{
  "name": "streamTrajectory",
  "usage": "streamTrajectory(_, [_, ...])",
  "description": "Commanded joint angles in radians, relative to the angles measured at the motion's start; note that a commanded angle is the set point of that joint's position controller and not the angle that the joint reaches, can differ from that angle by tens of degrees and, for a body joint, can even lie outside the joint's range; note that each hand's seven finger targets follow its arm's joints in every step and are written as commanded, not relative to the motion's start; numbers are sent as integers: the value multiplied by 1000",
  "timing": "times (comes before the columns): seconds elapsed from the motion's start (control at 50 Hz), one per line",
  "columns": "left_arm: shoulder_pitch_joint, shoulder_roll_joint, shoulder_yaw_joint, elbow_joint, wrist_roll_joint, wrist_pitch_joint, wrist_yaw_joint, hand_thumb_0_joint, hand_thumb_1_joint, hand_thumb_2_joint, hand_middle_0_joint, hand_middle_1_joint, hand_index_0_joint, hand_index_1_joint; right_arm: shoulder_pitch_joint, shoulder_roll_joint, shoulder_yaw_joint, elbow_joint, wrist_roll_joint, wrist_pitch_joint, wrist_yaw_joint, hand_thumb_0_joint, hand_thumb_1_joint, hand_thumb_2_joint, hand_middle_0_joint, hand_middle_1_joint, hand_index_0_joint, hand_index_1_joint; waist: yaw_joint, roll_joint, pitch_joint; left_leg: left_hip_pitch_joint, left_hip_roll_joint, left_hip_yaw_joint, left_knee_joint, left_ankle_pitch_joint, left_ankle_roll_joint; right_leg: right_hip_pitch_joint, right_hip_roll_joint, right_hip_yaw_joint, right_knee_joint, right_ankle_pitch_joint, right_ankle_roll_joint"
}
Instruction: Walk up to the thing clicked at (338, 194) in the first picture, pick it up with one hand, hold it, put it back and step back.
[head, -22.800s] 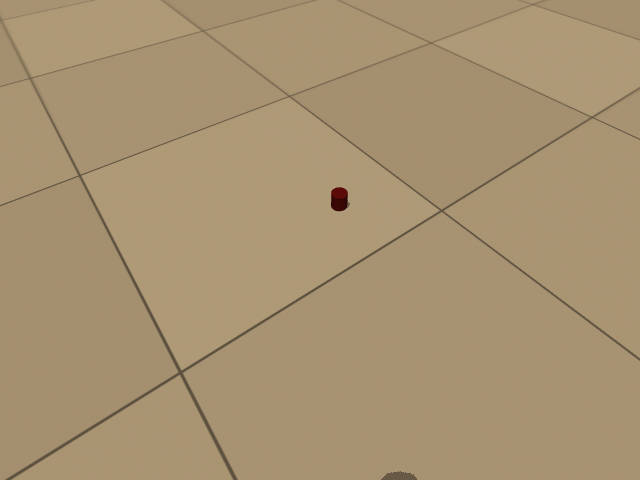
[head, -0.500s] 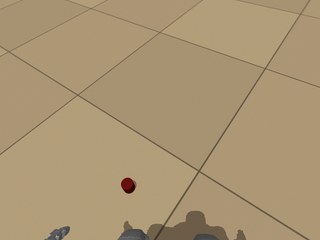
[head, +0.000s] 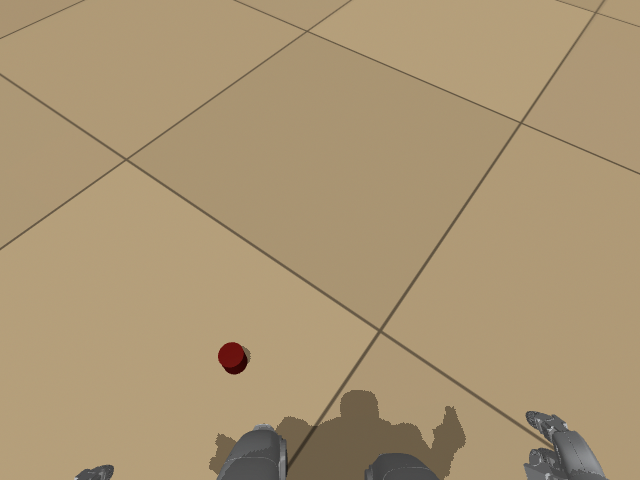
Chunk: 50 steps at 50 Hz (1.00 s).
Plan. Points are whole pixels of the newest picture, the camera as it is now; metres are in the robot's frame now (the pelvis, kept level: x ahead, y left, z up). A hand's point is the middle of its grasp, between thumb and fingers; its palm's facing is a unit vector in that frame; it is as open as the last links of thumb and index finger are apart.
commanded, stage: walk up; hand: left
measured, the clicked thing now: (233, 358) +0.45 +0.27 -0.71
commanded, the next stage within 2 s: stand in 1.94 s
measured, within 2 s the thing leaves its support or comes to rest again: neither
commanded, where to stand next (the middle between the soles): +0.08 +0.01 m, yaw +3 degrees
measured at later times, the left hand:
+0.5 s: hand out of the picture +0.03 +0.26 -0.13, palm faces +0.05 -0.92 -0.39, open 7.4 cm
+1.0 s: hand out of the picture +0.06 +0.26 -0.12, palm faces +0.07 -0.94 -0.34, open 7.4 cm
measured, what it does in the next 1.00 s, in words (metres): steps on the spot: right foot, then left foot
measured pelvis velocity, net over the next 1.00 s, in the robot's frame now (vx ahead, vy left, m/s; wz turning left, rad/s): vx -0.02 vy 0.00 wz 0.06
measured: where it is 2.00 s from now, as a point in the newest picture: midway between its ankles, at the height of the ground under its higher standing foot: outside the picture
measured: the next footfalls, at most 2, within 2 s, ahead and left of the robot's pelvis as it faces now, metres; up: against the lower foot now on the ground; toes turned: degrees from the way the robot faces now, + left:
right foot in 0.02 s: +0.02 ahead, -0.13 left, +0.00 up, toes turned -2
left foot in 0.30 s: +0.03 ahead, +0.13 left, +0.00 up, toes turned +0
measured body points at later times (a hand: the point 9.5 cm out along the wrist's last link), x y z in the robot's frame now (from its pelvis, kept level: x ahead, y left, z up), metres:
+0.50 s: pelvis -0.04 -0.01 +0.01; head -0.03 -0.01 +0.46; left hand +0.02 +0.31 -0.10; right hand +0.06 -0.30 -0.11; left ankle -0.01 +0.13 -0.71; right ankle -0.02 -0.13 -0.71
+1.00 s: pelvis -0.02 +0.00 +0.03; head -0.01 +0.01 +0.48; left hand +0.05 +0.31 -0.10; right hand +0.07 -0.30 -0.10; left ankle -0.01 +0.13 -0.71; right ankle -0.02 -0.13 -0.71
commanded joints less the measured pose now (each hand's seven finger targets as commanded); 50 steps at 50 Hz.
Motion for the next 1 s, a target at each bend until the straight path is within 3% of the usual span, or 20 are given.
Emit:
streamTrajectory(0.0, [144,169,58,4,32,-56,23,0,900,900,-200,-300,-200,-300,7,-207,-64,-44,15,18,2,0,-900,-900,200,300,200,300,32,116,-269,144,108,-154,17,244,130,167,-12,3,-428,274,-7])
streamTrajectory(0.02, [117,220,66,-18,49,-67,27,0,900,900,-200,-300,-200,-300,-1,-168,-51,-54,27,20,5,0,-900,-900,200,300,200,300,23,-27,-224,18,26,-103,113,86,68,151,-155,239,-462,280,-52])
streamTrajectory(0.04, [46,311,84,-44,55,-72,26,0,900,900,-200,-300,-200,-300,-10,-149,-49,-57,24,21,2,0,-900,-900,200,300,200,300,11,-148,-160,-75,-79,-89,162,-300,14,62,-362,459,-505,311,-169])
streamTrajectory(0.06, [7,362,88,-55,56,-71,26,0,900,900,-200,-300,-200,-300,-43,-217,-74,-41,17,23,-12,0,-900,-900,200,300,200,300,31,-169,-143,31,-50,-159,279,-388,10,-77,-439,523,-485,428,-277])
streamTrajectory(0.08, [-18,314,86,-58,49,-70,27,0,900,900,-200,-300,-200,-300,-28,-237,-85,-27,14,20,-9,0,-900,-900,200,300,200,300,8,-138,-104,37,-27,-166,315,-356,9,-75,-419,448,-458,499,-278])
streamTrajectory(0.12, [-25,232,65,-47,45,-82,27,0,900,900,-200,-300,-200,-300,-15,-198,-74,6,28,10,-1,0,-900,-900,200,300,200,300,-8,-94,-73,-10,-80,-152,281,-284,19,45,-263,192,-368,760,-184])
streamTrajectory(0.2, [36,232,66,-44,52,-86,20,0,900,900,-200,-300,-200,-300,-14,-163,-49,19,25,-8,5,0,-900,-900,200,300,200,300,37,-194,-138,65,-57,-32,30,-233,11,184,-206,131,-333,777,-135])
streamTrajectory(0.26, [-7,221,59,-54,35,-68,11,0,900,900,-200,-300,-200,-300,62,-157,-57,71,10,-32,5,0,-900,-900,200,300,200,300,-10,-191,-200,257,-70,9,-278,-25,20,150,-189,78,-223,690,-106])
streamTrajectory(0.28, [-13,188,46,-64,28,-66,8,0,900,900,-200,-300,-200,-300,100,-193,-71,92,3,-42,-1,0,-900,-900,200,300,200,300,-28,-122,-242,392,-31,-75,-304,76,47,73,-163,55,-145,643,-71])
streamTrajectory(0.3, [14,140,32,-72,17,-65,7,0,900,900,-200,-300,-200,-300,110,-240,-83,91,-7,-50,-6,0,-900,-900,200,300,200,300,-21,26,-289,510,118,-308,-313,222,106,-65,-79,7,-23,468,-21])
streamTrajectory(0.32, [39,107,23,-63,10,-55,8,0,900,900,-200,-300,-200,-300,61,-274,-80,70,-3,-55,-6,0,-900,-900,200,300,200,300,6,110,-282,491,272,-473,-320,193,209,-147,-11,-42,-18,16,2])
streamTrajectory(0.34, [21,167,36,-35,18,-53,16,0,900,900,-200,-300,-200,-300,42,-319,-90,79,10,-51,-1,0,-900,-900,200,300,200,300,-8,149,-248,338,316,-494,-321,91,287,-55,-52,1,-12,-76,-9])
streamTrajectory(0.4, [35,154,35,2,21,-69,0,0,900,900,-200,-300,-200,-300,-73,-224,-47,69,9,-39,4,0,-900,-900,200,300,200,300,40,146,-181,197,115,-212,-276,14,126,93,-49,-11,-305,120,-23])
streamTrajectory(0.42, [62,166,38,18,25,-75,1,0,900,900,-200,-300,-200,-300,-92,-206,-39,66,17,-36,5,0,-900,-900,200,300,200,300,50,144,-168,146,71,-175,-240,-3,75,140,-58,8,-375,250,-25])
streamTrajectory(0.46, [38,201,44,31,36,-77,6,0,900,900,-200,-300,-200,-300,-67,-177,-29,85,27,-28,13,0,-900,-900,200,300,200,300,35,71,-155,103,11,-140,-194,-109,25,149,-129,130,-461,209,-69])
streamTrajectory(0.52, [-91,227,41,26,45,-70,-2,0,900,900,-200,-300,-200,-300,8,-178,-37,144,13,-11,21,0,-900,-900,200,300,200,300,-26,-27,-43,209,-24,-130,-215,-302,26,-110,-184,215,-596,-269,-84])
streamTrajectory(0.64, [-96,174,32,69,31,-80,-9,0,900,900,-200,-300,-200,-300,-10,-185,-26,174,10,-40,19,0,-900,-900,200,300,200,300,-4,-14,-112,195,37,-192,-327,-138,40,80,-95,81,-515,136,-38])
streamTrajectory(0.72, [-101,172,31,92,30,-79,-11,0,900,900,-200,-300,-200,-300,-18,-192,-23,195,8,-38,18,0,-900,-900,200,300,200,300,2,18,-122,191,35,-185,-349,-175,30,104,-105,89,-549,67,-35])
streamTrajectory(0.84, [-103,166,22,129,20,-84,-5,0,900,900,-200,-300,-200,-300,-29,-192,-15,220,17,-51,6,0,-900,-900,200,300,200,300,7,44,-233,281,57,-157,-307,236,30,228,-114,32,-500,483,-23])
streamTrajectory(0.98, [-136,156,11,153,17,-70,-2,0,900,900,-200,-300,-200,-300,-36,-189,-19,243,17,-41,-2,0,-900,-900,200,300,200,300,2,42,-222,290,68,-158,-339,240,34,244,-113,7,-495,473,-18])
